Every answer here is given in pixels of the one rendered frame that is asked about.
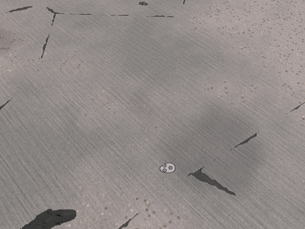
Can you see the robot left hand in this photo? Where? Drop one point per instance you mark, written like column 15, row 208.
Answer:
column 49, row 219

